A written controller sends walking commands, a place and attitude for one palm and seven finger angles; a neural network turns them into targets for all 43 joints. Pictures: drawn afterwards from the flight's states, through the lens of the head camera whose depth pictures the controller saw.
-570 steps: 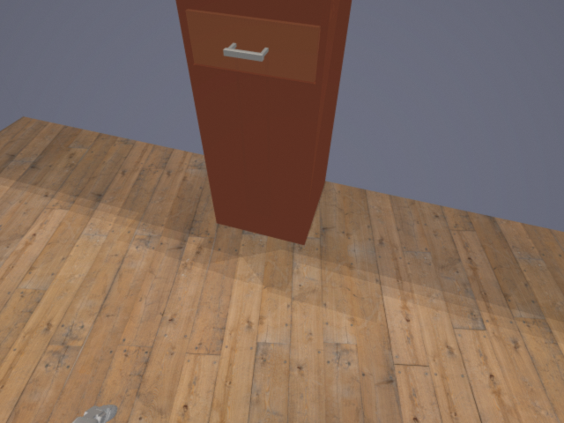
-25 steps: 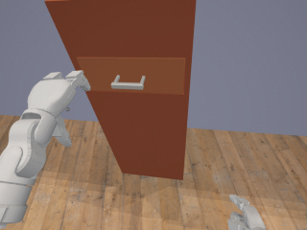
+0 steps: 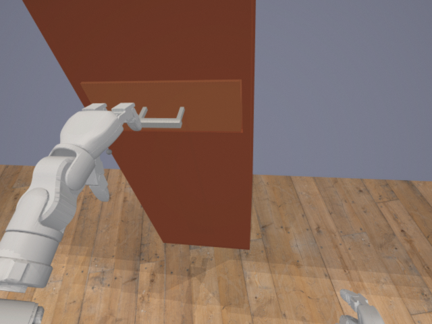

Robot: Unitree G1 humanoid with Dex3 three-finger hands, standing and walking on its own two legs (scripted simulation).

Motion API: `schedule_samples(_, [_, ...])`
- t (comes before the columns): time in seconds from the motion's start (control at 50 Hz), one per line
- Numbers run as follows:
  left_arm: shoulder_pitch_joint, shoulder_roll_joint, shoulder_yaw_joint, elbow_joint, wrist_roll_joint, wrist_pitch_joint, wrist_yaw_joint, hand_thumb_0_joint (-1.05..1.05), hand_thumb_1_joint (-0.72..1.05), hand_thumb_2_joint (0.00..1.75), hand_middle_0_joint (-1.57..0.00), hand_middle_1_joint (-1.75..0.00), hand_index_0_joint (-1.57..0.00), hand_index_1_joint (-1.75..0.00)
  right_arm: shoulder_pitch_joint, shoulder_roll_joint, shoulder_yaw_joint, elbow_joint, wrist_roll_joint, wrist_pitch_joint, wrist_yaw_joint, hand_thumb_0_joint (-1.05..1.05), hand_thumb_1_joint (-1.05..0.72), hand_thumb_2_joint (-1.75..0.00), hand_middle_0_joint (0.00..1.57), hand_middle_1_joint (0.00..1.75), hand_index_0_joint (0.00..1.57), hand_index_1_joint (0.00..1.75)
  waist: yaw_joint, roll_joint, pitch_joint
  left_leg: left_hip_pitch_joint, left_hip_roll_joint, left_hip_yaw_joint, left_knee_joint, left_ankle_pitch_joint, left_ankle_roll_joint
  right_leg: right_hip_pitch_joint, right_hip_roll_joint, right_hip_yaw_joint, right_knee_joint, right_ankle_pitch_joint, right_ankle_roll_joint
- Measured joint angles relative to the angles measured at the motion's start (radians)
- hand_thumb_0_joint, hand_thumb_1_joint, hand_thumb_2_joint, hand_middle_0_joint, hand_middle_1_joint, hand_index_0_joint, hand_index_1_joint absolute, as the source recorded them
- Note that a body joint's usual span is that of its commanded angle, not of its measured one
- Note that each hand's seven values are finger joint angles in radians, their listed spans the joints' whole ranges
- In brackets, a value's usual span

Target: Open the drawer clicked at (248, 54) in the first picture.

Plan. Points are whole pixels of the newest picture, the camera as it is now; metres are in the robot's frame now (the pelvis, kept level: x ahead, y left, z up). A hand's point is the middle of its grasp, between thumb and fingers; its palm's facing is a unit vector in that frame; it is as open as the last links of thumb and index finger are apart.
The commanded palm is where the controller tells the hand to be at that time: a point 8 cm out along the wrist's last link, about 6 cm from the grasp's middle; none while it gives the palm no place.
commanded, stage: move the hooked fingers above the handle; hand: left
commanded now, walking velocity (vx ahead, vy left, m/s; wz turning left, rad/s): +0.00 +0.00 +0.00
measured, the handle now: (160, 117) +0.55 +0.20 +0.08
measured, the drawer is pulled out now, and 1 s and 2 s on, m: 0.00 0.00 0.00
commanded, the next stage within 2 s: none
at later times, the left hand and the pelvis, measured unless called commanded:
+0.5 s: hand (144, 140) +0.42 +0.19 +0.13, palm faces -0.04 -0.05 -1.00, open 13.8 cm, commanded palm +0.42 +0.22 +0.20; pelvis +0.03 +0.02 +0.00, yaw -1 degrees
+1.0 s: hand (172, 124) +0.48 +0.15 +0.11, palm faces -0.07 -0.06 -1.00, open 13.8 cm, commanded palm +0.48 +0.20 +0.19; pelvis +0.04 +0.01 -0.01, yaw -1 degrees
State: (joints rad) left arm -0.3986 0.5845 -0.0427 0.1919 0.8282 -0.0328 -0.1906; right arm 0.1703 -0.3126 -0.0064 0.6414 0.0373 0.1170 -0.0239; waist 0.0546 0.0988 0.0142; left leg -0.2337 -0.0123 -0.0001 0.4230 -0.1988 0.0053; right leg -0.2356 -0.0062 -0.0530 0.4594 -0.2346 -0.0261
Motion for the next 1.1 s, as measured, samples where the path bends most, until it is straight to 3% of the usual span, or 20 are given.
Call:
schedule_samples(0.14, [-0.015, -0.025, 0.004, 0.015, -0.004, -0.068, 0.069, 0.0, -0.49, 0.3, -0.32, -1.2, -0.32, -1.2, -0.003, 0.022, -0.003, 0.007, 0.0, 0.002, -0.002, 0.01, -0.91, -0.89, 0.2, 0.3, 0.2, 0.3, -0.01, -0.015, -0.01, -0.008, 0.0, 0.016, 0.005, -0.018, 0.003, -0.016, 0.0, 0.017, 0.01, -0.014, 0.004])
schedule_samples(0.24, [-0.076, -0.022, 0.024, 0.084, 0.03, 0.007, 0.125, 0.0, -0.49, 0.3, -0.32, -1.2, -0.32, -1.2, -0.001, 0.034, -0.001, 0.008, 0.004, 0.014, 0.015, 0.01, -0.91, -0.89, 0.2, 0.3, 0.2, 0.3, -0.003, -0.018, -0.023, -0.024, -0.001, 0.022, 0.008, -0.024, 0.006, -0.032, -0.001, 0.022, 0.011, -0.018, 0.006])
schedule_samples(0.36, [-0.108, -0.034, -0.05, 0.117, 0.056, 0.105, 0.07, 0.0, -0.49, 0.3, -0.31, -1.2, -0.31, -1.2, 0.004, 0.033, 0.002, -0.005, 0.012, 0.036, 0.021, 0.01, -0.91, -0.89, 0.2, 0.3, 0.2, 0.3, 0.001, -0.014, -0.038, -0.035, -0.011, 0.018, 0.015, -0.034, 0.015, -0.037, -0.01, 0.018, 0.012, -0.026, 0.015])
schedule_samples(0.46, [-0.107, -0.078, -0.138, 0.082, 0.049, 0.051, 0.038, 0.0, -0.49, 0.3, -0.31, -1.2, -0.31, -1.2, -0.001, 0.039, 0.001, -0.018, 0.008, 0.027, 0.009, 0.01, -0.91, -0.89, 0.2, 0.3, 0.2, 0.3, -0.004, -0.022, -0.039, -0.034, -0.019, 0.016, 0.026, -0.046, 0.022, -0.034, -0.019, 0.017, 0.02, -0.039, 0.022])
schedule_samples(0.52, [-0.129, -0.104, -0.157, 0.093, 0.048, -0.002, 0.072, 0.0, -0.49, 0.3, -0.32, -1.2, -0.32, -1.2, -0.009, 0.048, 0.003, -0.017, 0.005, 0.018, 0.006, 0.01, -0.91, -0.89, 0.2, 0.3, 0.2, 0.3, -0.01, -0.029, -0.04, -0.038, -0.02, 0.021, 0.033, -0.053, 0.023, -0.04, -0.02, 0.022, 0.028, -0.044, 0.023])
schedule_samples(0.58, [-0.191, -0.12, -0.147, 0.169, 0.063, -0.014, 0.132, 0.0, -0.49, 0.3, -0.32, -1.2, -0.32, -1.2, -0.017, 0.058, 0.01, -0.007, 0.005, 0.015, 0.006, 0.01, -0.91, -0.89, 0.2, 0.3, 0.2, 0.3, -0.017, -0.037, -0.039, -0.051, -0.019, 0.026, 0.04, -0.057, 0.023, -0.056, -0.019, 0.027, 0.038, -0.047, 0.023])
schedule_samples(0.68, [-0.301, -0.098, -0.094, 0.334, 0.115, 0.06, 0.197, 0.0, -0.49, 0.3, -0.32, -1.2, -0.32, -1.2, -0.007, 0.069, 0.018, 0.015, 0.0, 0.028, 0.013, 0.01, -0.91, -0.89, 0.2, 0.3, 0.2, 0.3, -0.03, -0.042, -0.044, -0.078, -0.012, 0.036, 0.041, -0.055, 0.019, -0.089, -0.012, 0.037, 0.04, -0.043, 0.02])
schedule_samples(0.74, [-0.338, -0.072, -0.091, 0.406, 0.13, 0.121, 0.177, 0.0, -0.48, 0.3, -0.31, -1.2, -0.32, -1.2, 0.023, 0.065, 0.014, 0.02, 0.004, 0.043, 0.017, 0.01, -0.91, -0.89, 0.2, 0.3, 0.21, 0.3, -0.036, -0.035, -0.058, -0.092, -0.01, 0.035, 0.041, -0.057, 0.018, -0.101, -0.01, 0.036, 0.039, -0.044, 0.019])
schedule_samples(0.8, [-0.344, -0.063, -0.116, 0.422, 0.115, 0.145, 0.118, 0.0, -0.48, 0.3, -0.31, -1.2, -0.31, -1.2, 0.059, 0.055, 0.002, 0.021, 0.008, 0.055, 0.015, 0.01, -0.91, -0.89, 0.2, 0.3, 0.21, 0.3, -0.04, -0.031, -0.065, -0.097, -0.01, 0.029, 0.046, -0.063, 0.019, -0.102, -0.01, 0.03, 0.04, -0.05, 0.019])
schedule_samples(0.88, [-0.326, -0.089, -0.174, 0.379, 0.083, 0.085, 0.052, 0.0, -0.48, 0.3, -0.31, -1.2, -0.31, -1.2, 0.094, 0.038, -0.014, 0.023, 0.006, 0.056, 0.003, 0.01, -0.91, -0.89, 0.2, 0.3, 0.21, 0.3, -0.045, -0.034, -0.066, -0.098, -0.013, 0.019, 0.061, -0.074, 0.019, -0.098, -0.014, 0.02, 0.052, -0.063, 0.019])
schedule_samples(0.94, [-0.322, -0.121, -0.185, 0.368, 0.072, -0.006, 0.059, 0.0, -0.48, 0.3, -0.31, -1.2, -0.31, -1.2, 0.095, 0.032, -0.023, 0.027, 0.003, 0.049, -0.007, 0.01, -0.91, -0.89, 0.2, 0.3, 0.21, 0.3, -0.055, -0.04, -0.061, -0.103, -0.011, 0.02, 0.075, -0.082, 0.018, -0.103, -0.012, 0.021, 0.064, -0.07, 0.017])
schedule_samples(1.02, [-0.351, -0.139, -0.131, 0.418, 0.091, -0.087, 0.152, 0.0, -0.49, 0.3, -0.32, -1.2, -0.32, -1.2, 0.08, 0.038, -0.024, 0.03, -0.002, 0.035, -0.013, 0.01, -0.91, -0.89, 0.2, 0.3, 0.2, 0.3, -0.076, -0.052, -0.06, -0.124, -0.003, 0.033, 0.088, -0.086, 0.013, -0.132, -0.004, 0.034, 0.082, -0.071, 0.012])
schedule_samples(1.1, [-0.398, -0.11, -0.075, 0.489, 0.125, -0.071, 0.256, 0.0, -0.48, 0.3, -0.36, -1.23, -0.32, -1.2, 0.073, 0.047, -0.02, 0.038, -0.003, 0.028, -0.008, 0.01, -0.91, -0.89, 0.2, 0.3, 0.2, 0.3, -0.087, -0.051, -0.062, -0.144, 0.009, 0.047, 0.085, -0.081, 0.006, -0.161, 0.008, 0.048, 0.082, -0.061, 0.006])
